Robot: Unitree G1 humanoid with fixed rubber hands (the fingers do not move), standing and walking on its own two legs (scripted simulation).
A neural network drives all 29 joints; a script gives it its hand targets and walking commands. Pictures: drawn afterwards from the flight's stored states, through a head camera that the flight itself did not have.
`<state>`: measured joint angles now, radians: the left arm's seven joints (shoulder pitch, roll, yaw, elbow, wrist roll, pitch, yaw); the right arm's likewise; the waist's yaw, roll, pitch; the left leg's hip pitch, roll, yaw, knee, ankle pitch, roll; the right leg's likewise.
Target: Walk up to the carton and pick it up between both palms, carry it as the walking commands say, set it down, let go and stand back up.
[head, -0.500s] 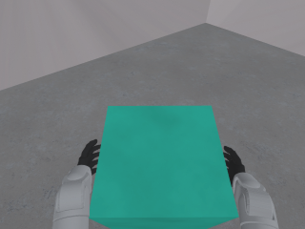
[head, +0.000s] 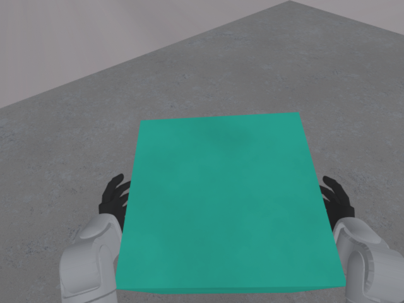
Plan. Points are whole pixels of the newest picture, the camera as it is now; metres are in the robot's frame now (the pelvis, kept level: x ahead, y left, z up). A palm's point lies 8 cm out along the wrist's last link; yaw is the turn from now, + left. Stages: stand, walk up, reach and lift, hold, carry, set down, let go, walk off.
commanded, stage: carry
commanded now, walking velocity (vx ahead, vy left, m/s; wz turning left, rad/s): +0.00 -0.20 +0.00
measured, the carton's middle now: (222, 213) +0.30 +0.00 +0.01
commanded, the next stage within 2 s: none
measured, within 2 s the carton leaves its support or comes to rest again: neither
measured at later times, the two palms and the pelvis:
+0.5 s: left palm (160, 204) +0.26 +0.11 +0.10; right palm (380, 204) +0.29 -0.28 +0.08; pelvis +0.05 -0.10 -0.01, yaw +2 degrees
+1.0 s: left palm (225, 223) +0.24 +0.00 +0.08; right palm out of the picture +0.28 -0.39 +0.07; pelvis +0.04 -0.22 -0.01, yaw +5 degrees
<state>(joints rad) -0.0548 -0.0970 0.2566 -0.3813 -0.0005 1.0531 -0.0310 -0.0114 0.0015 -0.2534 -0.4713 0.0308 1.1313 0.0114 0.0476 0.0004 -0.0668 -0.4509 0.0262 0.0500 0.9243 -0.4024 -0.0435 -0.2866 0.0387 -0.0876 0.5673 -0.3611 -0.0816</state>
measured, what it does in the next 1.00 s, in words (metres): steps to the right: left foot, then right foot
